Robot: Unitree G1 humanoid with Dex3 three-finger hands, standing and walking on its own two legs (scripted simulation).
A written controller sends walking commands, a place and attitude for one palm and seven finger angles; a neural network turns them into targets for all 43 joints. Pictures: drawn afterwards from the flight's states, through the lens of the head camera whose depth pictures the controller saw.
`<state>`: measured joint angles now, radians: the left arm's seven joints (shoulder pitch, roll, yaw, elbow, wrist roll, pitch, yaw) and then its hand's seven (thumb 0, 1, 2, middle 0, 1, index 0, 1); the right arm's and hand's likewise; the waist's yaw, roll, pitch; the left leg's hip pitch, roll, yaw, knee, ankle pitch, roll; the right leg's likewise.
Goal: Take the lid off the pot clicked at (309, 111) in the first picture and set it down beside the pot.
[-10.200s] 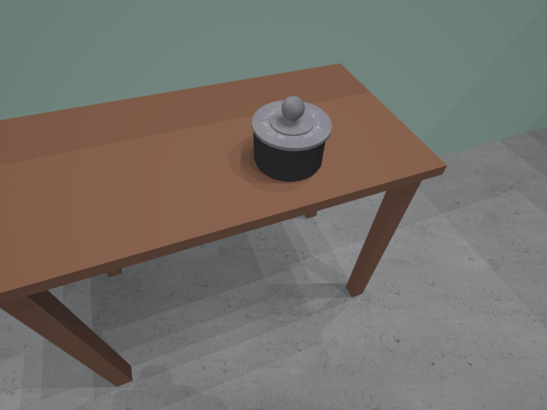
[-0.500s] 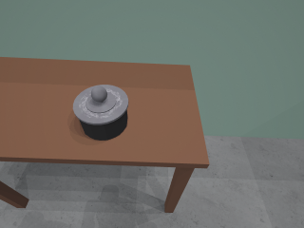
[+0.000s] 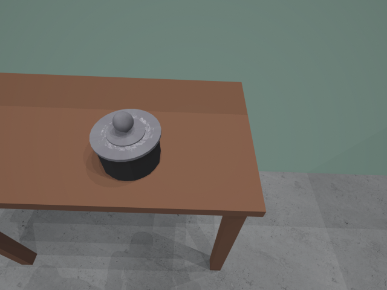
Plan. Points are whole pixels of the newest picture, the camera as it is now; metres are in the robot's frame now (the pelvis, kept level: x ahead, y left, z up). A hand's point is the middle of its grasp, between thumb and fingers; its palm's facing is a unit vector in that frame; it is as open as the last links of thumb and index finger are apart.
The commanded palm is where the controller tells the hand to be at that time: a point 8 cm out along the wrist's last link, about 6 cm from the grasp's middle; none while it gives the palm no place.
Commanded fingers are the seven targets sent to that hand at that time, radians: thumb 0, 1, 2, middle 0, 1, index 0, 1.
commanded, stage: look again from close up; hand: left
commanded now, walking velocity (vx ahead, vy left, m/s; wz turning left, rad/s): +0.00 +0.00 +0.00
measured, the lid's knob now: (123, 121) +0.45 +0.20 +0.09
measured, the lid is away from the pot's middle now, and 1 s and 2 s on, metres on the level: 0.00 0.00 0.00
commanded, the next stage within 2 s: shuffle to correct the standing spot in 0.34 s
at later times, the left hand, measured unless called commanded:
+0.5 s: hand out of the picture -0.01 +0.17 -0.18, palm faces +0.03 -0.98 -0.18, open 7.3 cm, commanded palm none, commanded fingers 0.00 0.90 0.90 -0.20 -0.30 -0.20 -0.30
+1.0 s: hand out of the picture +0.00 +0.27 -0.18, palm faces +0.02 -0.96 -0.29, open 7.3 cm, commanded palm none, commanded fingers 0.00 0.90 0.90 -0.20 -0.30 -0.20 -0.30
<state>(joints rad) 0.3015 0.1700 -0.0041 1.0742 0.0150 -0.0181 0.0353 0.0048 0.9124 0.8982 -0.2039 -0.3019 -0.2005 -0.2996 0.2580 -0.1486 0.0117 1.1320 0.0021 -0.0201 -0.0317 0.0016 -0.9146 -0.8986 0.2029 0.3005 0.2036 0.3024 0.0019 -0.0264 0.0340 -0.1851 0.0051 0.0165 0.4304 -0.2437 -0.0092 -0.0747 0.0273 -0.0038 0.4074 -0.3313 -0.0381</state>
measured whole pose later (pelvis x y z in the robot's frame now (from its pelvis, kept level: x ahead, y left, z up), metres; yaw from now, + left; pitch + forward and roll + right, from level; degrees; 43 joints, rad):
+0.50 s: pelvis +0.00 +0.00 +0.00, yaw +0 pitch +0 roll +1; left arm 0.33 0.16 -0.01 1.08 0.01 -0.02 0.04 0.00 0.91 0.90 -0.20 -0.30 -0.20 -0.30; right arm 0.26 -0.14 0.01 1.14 0.00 -0.02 -0.04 0.00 -0.92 -0.90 0.20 0.30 0.20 0.30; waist 0.01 -0.03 0.03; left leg -0.18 0.01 0.01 0.43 -0.24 -0.01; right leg -0.07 0.03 -0.01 0.39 -0.32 -0.04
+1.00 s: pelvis -0.03 +0.05 -0.01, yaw +0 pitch +0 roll +3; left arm 0.27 0.27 0.03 0.99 0.03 0.03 0.04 0.01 0.91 0.90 -0.20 -0.30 -0.20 -0.30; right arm 0.22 -0.16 0.00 1.00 -0.01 0.00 -0.01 0.00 -0.91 -0.90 0.20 0.30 0.20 0.30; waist 0.03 -0.08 0.03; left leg -0.27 -0.04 0.07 0.49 -0.23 0.03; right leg -0.28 -0.05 0.01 0.76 -0.51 -0.01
